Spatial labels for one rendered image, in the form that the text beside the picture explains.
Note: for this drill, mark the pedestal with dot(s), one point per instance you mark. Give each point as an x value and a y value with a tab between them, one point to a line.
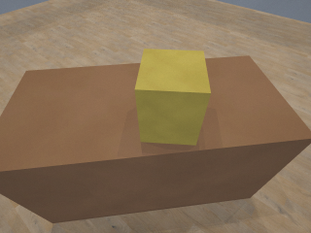
70	146

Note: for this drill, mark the carton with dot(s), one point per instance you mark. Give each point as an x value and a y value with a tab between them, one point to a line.
172	93

